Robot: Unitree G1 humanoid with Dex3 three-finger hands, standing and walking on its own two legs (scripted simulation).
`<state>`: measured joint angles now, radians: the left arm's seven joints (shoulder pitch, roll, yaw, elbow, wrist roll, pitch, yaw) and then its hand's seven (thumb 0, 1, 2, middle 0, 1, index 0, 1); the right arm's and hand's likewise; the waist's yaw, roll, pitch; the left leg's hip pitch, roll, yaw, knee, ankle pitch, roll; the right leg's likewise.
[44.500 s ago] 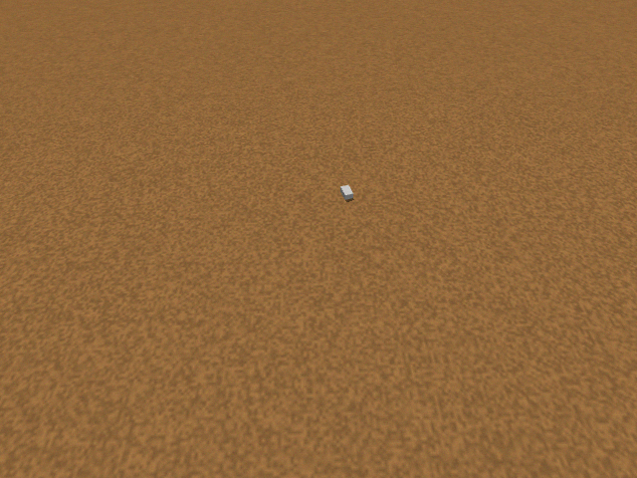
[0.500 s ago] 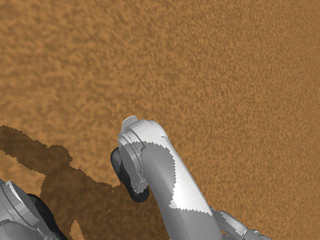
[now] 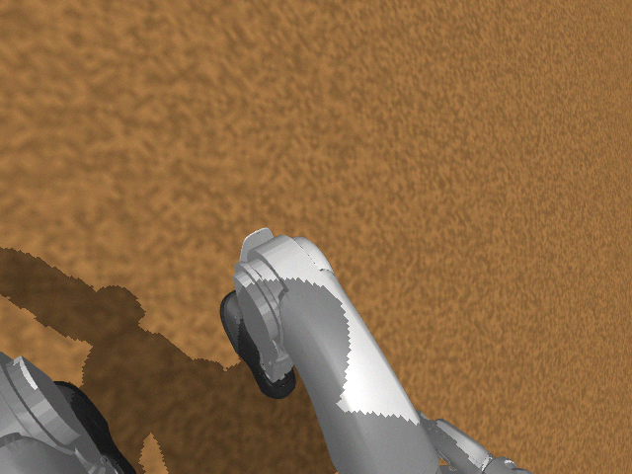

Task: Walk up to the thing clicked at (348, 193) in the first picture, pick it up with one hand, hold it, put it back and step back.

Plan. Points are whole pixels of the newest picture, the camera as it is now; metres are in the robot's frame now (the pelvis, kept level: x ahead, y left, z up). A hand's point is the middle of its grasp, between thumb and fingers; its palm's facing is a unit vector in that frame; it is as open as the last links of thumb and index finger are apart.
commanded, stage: settle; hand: left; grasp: from above
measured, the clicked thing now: out of the picture +0.45 +0.36 -0.32
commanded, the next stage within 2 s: lift in 0.74 s
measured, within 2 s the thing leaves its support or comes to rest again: leaves its support in 0.28 s
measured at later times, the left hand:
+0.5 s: hand out of the picture +0.45 +0.37 -0.22, palm faces -0.20 -0.35 -0.92, open 8.5 cm
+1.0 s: hand out of the picture +0.45 +0.36 -0.16, palm faces -0.19 -0.37 -0.91, open 8.7 cm
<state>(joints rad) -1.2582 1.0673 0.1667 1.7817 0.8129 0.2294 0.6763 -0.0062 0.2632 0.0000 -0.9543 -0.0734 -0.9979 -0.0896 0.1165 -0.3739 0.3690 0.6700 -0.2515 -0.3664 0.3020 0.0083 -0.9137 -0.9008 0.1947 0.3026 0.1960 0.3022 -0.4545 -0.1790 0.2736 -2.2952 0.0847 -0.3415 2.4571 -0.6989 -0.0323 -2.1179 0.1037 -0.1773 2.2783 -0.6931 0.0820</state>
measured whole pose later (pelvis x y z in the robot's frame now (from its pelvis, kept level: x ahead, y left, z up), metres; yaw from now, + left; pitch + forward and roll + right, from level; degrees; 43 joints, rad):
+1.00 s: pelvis +0.01 -0.01 +0.00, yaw +6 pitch +33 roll -8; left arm -1.18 0.77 0.21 1.55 0.82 0.38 0.47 -0.02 0.23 0.19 -0.86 -0.18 -0.91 -0.18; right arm 0.23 -0.32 0.15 0.81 -0.16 -0.30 0.27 0.01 -0.90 -0.90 0.19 0.30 0.20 0.30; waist -0.32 -0.01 0.02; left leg -2.33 0.09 -0.22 2.39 -0.67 -0.05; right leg -2.22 0.07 -0.08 2.32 -0.70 0.05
